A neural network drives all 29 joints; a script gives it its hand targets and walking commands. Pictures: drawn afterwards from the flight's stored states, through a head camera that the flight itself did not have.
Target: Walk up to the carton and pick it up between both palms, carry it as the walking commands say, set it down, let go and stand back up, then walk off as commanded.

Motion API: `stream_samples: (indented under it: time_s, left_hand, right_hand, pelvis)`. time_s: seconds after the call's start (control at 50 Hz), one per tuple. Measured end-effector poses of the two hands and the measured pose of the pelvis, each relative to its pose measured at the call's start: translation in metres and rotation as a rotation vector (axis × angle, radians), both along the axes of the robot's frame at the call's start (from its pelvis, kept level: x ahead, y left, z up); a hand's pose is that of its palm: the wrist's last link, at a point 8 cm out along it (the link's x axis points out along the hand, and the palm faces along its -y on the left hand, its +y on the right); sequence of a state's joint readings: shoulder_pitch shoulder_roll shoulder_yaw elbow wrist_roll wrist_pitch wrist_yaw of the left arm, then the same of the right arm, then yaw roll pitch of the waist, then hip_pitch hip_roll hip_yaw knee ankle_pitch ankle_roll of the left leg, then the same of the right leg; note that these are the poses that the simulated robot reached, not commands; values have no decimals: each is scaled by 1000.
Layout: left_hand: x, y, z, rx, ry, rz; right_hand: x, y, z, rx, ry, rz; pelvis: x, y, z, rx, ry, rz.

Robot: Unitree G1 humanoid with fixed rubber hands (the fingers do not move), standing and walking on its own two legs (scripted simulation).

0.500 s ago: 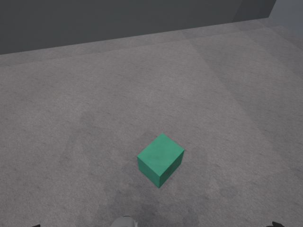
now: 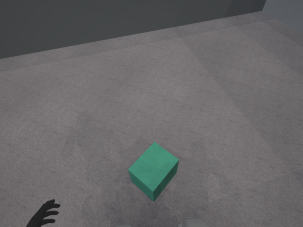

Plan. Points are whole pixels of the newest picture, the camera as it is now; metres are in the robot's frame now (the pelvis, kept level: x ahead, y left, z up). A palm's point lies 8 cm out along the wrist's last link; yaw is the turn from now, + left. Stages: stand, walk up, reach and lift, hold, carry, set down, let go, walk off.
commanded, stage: walk up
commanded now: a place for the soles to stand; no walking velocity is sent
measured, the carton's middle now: (154, 171) +0.51 +0.02 -0.64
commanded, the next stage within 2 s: none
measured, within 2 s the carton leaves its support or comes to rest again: neither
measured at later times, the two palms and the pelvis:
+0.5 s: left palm out of the picture +0.08 +0.37 -0.06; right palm (283, 213) +0.16 -0.31 -0.06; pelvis +0.01 +0.02 +0.02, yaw +1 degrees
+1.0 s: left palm out of the picture +0.19 +0.55 -0.04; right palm out of the picture +0.09 -0.18 -0.10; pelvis +0.06 +0.18 -0.01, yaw -14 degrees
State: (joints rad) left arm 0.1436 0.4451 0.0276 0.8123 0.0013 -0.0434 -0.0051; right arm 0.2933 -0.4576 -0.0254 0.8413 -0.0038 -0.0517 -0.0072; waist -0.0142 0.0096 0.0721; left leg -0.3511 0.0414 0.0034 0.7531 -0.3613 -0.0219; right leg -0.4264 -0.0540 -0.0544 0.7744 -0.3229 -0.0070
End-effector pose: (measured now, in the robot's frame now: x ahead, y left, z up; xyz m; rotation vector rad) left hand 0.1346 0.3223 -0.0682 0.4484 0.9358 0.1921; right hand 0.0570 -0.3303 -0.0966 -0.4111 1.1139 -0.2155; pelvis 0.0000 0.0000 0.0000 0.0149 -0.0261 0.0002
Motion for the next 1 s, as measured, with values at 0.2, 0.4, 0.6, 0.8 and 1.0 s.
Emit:
stream_samples:
  time_s: [0.2,0.4,0.6,0.8,1.0]
  left_hand:
    - [13,4,3,-8,4,54]
    - [-5,13,-1,-41,56,123]
    - [-114,116,27,226,273,184]
    - [-51,219,21,330,248,72]
    - [56,224,29,321,114,-131]
  right_hand:
    - [51,1,9,1,-30,22]
    - [75,10,23,-10,-22,52]
    - [131,40,46,11,-174,118]
    - [95,119,18,14,-174,8]
    - [34,151,-2,11,-108,-197]
  pelvis:
    - [12,-1,8,-1,0,32]
    - [15,5,17,-16,-3,56]
    - [13,55,11,-34,21,-33]
    - [27,142,-13,-9,12,-142]
    - [61,184,-15,-12,15,-250]
